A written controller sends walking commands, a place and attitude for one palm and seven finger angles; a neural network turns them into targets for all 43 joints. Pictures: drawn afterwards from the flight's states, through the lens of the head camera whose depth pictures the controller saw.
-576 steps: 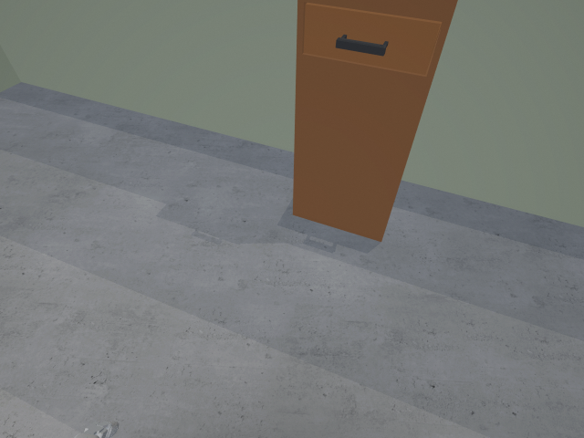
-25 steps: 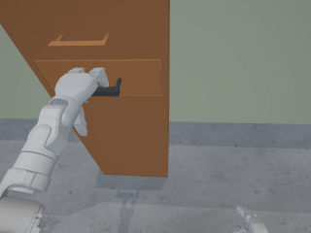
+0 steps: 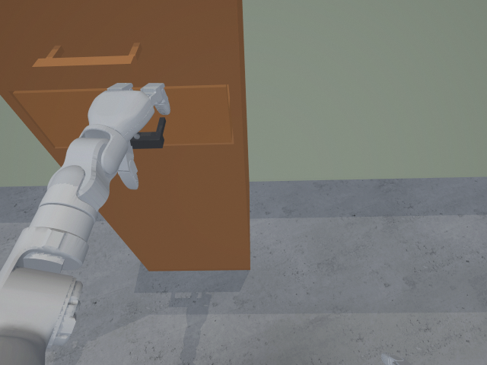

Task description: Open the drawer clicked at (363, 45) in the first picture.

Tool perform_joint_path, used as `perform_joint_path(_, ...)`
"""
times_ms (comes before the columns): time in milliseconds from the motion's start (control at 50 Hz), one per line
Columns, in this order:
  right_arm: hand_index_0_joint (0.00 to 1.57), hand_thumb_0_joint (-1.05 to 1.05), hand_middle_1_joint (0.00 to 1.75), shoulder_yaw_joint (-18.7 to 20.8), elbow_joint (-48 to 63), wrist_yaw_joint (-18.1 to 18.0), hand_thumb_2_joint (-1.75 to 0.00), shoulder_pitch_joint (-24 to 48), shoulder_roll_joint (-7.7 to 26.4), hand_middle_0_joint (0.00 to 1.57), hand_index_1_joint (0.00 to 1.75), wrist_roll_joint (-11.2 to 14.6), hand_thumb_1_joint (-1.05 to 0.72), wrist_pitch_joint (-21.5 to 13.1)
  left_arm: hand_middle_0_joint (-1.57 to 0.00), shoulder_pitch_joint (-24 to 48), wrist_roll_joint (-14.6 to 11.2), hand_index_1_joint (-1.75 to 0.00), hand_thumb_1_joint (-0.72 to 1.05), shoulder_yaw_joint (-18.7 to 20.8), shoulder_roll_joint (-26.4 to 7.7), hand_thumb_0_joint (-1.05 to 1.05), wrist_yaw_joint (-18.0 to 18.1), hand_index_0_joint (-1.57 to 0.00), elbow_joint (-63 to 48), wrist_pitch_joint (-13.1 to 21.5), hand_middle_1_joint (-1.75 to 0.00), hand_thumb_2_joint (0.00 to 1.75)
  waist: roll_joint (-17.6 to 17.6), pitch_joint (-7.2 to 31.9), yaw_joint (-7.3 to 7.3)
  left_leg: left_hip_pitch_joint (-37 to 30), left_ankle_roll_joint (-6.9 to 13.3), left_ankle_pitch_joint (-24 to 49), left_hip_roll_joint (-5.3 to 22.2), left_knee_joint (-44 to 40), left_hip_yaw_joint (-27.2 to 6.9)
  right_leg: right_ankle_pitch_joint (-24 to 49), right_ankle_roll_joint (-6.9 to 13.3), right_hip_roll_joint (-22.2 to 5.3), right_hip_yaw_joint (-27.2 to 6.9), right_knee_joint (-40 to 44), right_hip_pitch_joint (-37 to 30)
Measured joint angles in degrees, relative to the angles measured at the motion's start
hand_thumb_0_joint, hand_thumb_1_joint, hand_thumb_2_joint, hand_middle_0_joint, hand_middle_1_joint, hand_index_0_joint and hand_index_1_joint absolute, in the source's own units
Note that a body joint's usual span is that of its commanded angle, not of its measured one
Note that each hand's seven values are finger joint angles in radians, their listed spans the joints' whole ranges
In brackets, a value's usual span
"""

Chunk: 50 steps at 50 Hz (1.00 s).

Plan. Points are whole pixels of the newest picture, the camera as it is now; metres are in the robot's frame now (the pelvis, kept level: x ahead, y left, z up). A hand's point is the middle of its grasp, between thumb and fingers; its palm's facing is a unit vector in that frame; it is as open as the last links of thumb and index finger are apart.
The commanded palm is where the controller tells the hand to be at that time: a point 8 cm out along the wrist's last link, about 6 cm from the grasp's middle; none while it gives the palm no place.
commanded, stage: move the hooked fingers above the handle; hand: left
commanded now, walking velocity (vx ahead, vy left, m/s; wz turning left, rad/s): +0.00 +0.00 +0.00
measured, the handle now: (127, 132) +0.51 +0.25 +0.08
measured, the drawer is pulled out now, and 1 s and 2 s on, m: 0.00 0.00 0.00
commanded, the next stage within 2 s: none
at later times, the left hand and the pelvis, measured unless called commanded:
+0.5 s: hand (110, 137) +0.43 +0.24 +0.14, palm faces -0.03 -0.01 -1.00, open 13.9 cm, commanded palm +0.43 +0.25 +0.20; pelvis -0.01 -0.01 +0.00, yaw +0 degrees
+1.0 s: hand (114, 135) +0.45 +0.24 +0.13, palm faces -0.03 -0.02 -1.00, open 13.9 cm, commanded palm +0.43 +0.25 +0.20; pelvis +0.00 +0.01 +0.00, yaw -1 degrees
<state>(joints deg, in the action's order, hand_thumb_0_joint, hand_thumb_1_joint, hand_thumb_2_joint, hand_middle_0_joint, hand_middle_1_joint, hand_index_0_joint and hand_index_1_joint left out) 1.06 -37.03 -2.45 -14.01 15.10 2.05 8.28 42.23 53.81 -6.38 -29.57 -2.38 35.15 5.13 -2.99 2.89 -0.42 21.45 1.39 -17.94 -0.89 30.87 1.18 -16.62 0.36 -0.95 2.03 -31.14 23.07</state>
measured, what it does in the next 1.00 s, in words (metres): stands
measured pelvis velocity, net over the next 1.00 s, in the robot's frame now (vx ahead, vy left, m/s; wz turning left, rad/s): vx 0.00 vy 0.01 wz -0.02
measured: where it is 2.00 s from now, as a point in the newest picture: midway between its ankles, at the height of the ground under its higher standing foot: outside the picture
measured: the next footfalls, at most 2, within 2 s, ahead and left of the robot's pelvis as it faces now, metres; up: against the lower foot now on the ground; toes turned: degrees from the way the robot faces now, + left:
none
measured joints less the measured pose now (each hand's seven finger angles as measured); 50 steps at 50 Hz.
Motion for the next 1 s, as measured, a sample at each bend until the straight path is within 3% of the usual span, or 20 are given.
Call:
perform_joint_path(100, 0.20, 0.01, 0.30, 0.21, -0.57, 0.39, -0.90, -0.73, 0.16, 0.20, 0.30, -0.25, -0.91, 0.20, -0.32, 1.61, 1.99, -1.20, -0.49, 3.59, -2.15, 0.00, 4.00, -0.31, 4.10, -0.83, -1.20, 0.31, -0.76, 0.49, -0.52, 0.53, -0.34, 0.15, 0.62, -0.39, 0.85, 0.37, 0.29, 0.65, -0.84, 0.10, 1.05)
perform_joint_path(200, 0.20, 0.01, 0.30, -0.17, -0.76, 0.33, -0.90, -1.25, 0.53, 0.20, 0.30, 0.44, -0.91, 1.43, -0.32, -0.22, 1.28, -1.20, -0.49, 4.81, -3.47, 0.00, 1.66, -0.31, 7.06, -4.60, -1.20, 0.31, -1.40, 0.57, -0.59, -0.20, -0.55, 0.72, 0.96, -1.57, 1.18, 0.83, 0.49, 1.03, -1.17, 0.82, 0.69)
perform_joint_path(300, 0.20, 0.01, 0.30, 0.57, -0.21, -0.73, -0.90, -2.33, 0.56, 0.20, 0.30, 0.65, -0.90, 1.28, -0.32, -3.09, 0.22, -1.20, -0.49, 5.20, -4.98, 0.00, -1.22, -0.31, 2.79, -2.20, -1.20, 0.31, -0.96, 0.78, -0.07, -1.03, -0.76, 0.92, 1.08, -1.81, 0.29, 0.83, 0.79, 1.13, -0.28, 1.36, -0.61)
perform_joint_path(460, 0.20, 0.01, 0.30, 0.85, -0.50, -1.19, -0.90, 0.15, 1.59, 0.20, 0.30, 1.04, -0.90, 0.27, -0.32, 1.12, -0.21, -1.20, -0.49, 1.92, -4.38, 0.00, -1.04, -0.31, 5.07, 0.58, -1.20, 0.31, 0.16, 0.44, 0.36, -0.22, -0.89, 0.78, 0.82, -0.21, -0.86, 0.67, 0.89, 0.81, 0.87, 0.48, -0.55)
perform_joint_path(700, 0.20, 0.01, 0.30, 0.14, 0.50, -1.00, -0.90, -0.52, 0.43, 0.20, 0.30, 0.46, -0.90, -0.48, -0.32, 4.71, 1.72, -1.20, -0.49, 3.70, -4.70, 0.00, 1.10, -0.31, 10.04, 1.36, -1.20, 0.31, 0.21, 0.89, -1.01, 2.35, -0.23, 0.42, 0.55, 1.04, 0.32, 0.77, 0.24, 0.54, -0.33, -0.72, 2.37)
perform_joint_path(1000, 0.20, 0.01, 0.30, 0.63, -0.59, 0.25, -0.90, -3.36, -0.16, 0.20, 0.30, 0.59, -0.90, 0.96, -0.32, -0.35, 0.49, -1.20, -0.49, 2.58, -3.03, 0.00, 0.03, -0.31, 3.24, -0.76, -1.20, 0.31, -0.46, 1.19, -0.21, 1.02, 0.69, -0.14, 0.05, 0.32, 1.11, 0.72, -0.70, 0.11, -1.17, 0.50, 1.01)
